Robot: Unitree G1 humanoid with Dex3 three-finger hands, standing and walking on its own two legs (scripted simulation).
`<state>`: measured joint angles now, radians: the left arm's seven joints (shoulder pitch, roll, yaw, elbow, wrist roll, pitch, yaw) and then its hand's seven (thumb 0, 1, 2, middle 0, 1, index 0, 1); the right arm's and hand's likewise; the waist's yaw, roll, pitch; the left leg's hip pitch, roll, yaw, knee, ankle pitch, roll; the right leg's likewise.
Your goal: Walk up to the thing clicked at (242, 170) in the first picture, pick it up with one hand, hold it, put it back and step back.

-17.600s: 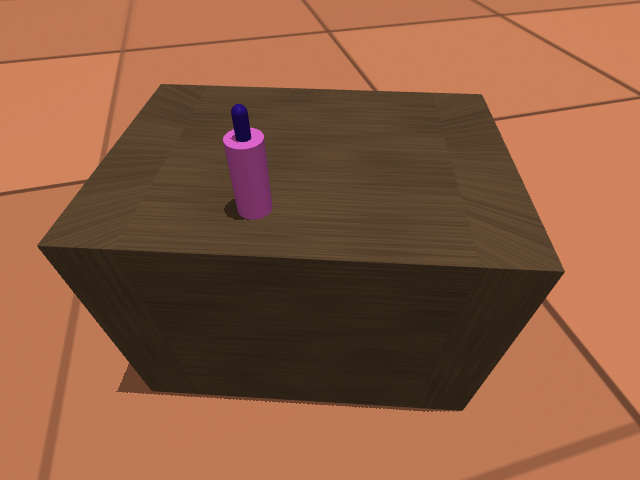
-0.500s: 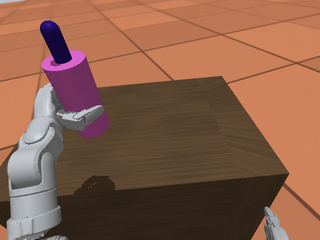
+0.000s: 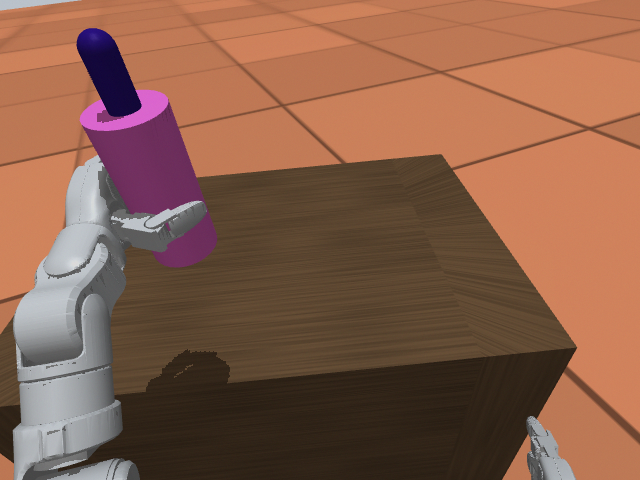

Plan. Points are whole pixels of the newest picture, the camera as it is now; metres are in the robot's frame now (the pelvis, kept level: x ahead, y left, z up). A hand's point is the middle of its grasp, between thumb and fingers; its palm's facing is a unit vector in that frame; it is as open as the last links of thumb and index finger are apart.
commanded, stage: hold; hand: left
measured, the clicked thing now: (148, 160) +0.34 +0.17 +0.32
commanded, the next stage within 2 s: crouch in 0.22 s
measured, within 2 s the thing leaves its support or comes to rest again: neither
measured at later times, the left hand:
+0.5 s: hand (170, 198) +0.35 +0.16 +0.27, palm faces +0.11 -0.99 +0.03, open 10.3 cm
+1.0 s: hand (183, 230) +0.42 +0.19 +0.18, palm faces +0.18 -0.98 +0.02, open 10.3 cm
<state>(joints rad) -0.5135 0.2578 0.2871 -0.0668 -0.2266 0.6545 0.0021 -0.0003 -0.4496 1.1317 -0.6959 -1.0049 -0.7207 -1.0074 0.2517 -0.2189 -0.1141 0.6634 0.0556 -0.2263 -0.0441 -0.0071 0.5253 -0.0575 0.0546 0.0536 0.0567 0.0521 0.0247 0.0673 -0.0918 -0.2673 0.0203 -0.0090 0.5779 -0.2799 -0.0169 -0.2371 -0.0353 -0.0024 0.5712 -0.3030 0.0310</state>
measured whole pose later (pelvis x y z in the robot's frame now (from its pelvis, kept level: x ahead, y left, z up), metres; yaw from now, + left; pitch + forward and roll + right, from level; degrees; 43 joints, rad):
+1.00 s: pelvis -0.01 +0.00 +0.00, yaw -1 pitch +3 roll +0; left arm -0.63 0.33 0.29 0.51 -0.17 0.24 -0.01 0.00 -0.46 1.14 -0.70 -1.00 -0.72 -1.00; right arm 0.19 -0.23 -0.10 0.75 0.03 -0.29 -0.07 -0.01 0.54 -0.05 0.06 0.05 0.06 0.05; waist -0.03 0.03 -0.06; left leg -0.38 0.03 0.00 0.60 -0.27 -0.02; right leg -0.35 -0.02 0.01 0.59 -0.28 0.03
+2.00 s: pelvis +0.00 +0.01 -0.02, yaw -2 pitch +10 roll -1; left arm -0.67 0.39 0.34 0.87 -0.15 -0.15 -0.06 0.00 -0.46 1.14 -0.70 -1.00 -0.72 -1.00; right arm 0.25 -0.20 -0.05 0.49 0.02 -0.11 -0.03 -0.01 0.51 -0.06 0.06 0.05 0.06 0.05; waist -0.08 0.00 -0.07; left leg -0.59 0.04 0.00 0.76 -0.34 -0.01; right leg -0.56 -0.01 0.01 0.71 -0.33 0.03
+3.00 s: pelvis +0.00 +0.01 -0.05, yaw -2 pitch +16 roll -3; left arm -0.66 0.41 0.38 0.94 -0.11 -0.32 -0.08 0.00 -0.45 1.14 -0.70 -1.00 -0.73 -1.00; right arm 0.38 -0.22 -0.04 0.14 -0.02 -0.04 0.01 -0.01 0.49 -0.06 0.06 0.05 0.06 0.05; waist -0.14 -0.01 -0.11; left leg -0.83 0.06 -0.02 0.99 -0.44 -0.01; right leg -0.78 0.00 0.01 0.93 -0.43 0.04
